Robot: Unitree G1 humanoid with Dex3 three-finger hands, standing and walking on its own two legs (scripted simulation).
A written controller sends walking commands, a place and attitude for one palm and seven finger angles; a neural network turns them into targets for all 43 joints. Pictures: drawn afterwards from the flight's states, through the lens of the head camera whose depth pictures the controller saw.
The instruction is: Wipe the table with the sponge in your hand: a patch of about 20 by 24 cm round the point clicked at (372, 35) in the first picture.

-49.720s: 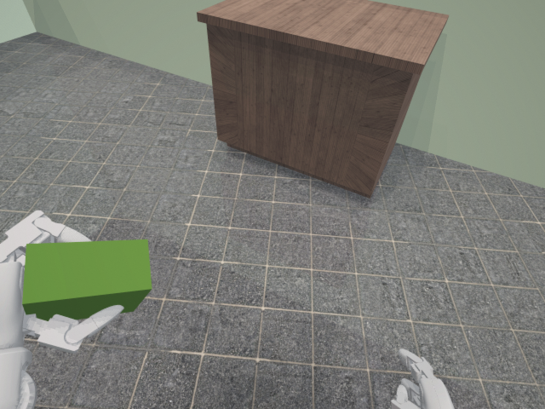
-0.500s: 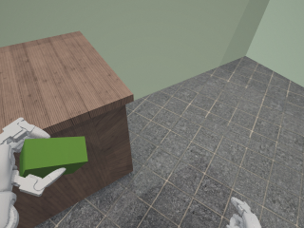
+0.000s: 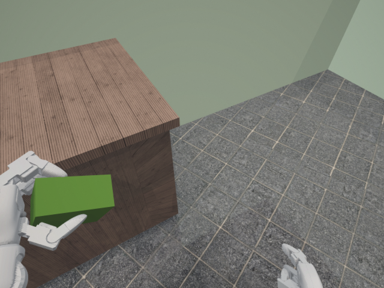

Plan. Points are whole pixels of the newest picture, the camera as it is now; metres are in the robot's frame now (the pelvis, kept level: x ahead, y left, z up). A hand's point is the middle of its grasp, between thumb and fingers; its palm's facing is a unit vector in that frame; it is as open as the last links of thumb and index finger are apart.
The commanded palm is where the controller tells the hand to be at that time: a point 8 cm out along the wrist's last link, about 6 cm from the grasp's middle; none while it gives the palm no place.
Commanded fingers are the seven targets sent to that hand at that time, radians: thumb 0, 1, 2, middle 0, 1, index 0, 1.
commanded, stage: turn to face it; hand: left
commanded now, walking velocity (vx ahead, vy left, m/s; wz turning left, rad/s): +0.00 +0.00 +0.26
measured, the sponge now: (81, 201) +0.23 +0.22 +0.11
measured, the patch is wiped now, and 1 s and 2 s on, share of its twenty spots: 1.00 1.00 1.00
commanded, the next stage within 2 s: take the last steps up to it in 0.24 s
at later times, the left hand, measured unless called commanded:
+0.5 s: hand (30, 218) +0.18 +0.26 +0.15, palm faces +0.42 -0.82 -0.39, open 9.7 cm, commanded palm +0.13 +0.30 +0.17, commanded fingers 0.00 0.10 1.30 -1.20 -1.60 -1.20 -1.60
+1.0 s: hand (33, 163) +0.27 +0.29 +0.17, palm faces +0.48 -0.74 -0.46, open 9.7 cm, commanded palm +0.22 +0.32 +0.17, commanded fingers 0.00 0.10 1.30 -1.20 -1.60 -1.20 -1.60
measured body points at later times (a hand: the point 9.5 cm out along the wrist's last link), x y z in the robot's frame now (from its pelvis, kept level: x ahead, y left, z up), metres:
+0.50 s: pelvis -0.01 +0.01 -0.01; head -0.01 +0.01 +0.44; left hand +0.16 +0.30 +0.17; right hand +0.16 -0.21 -0.09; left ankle +0.04 +0.10 -0.74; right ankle -0.03 -0.10 -0.75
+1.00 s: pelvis +0.10 +0.02 -0.01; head +0.11 +0.02 +0.44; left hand +0.24 +0.33 +0.19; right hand +0.28 -0.16 -0.10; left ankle +0.04 +0.11 -0.75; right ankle +0.18 -0.09 -0.71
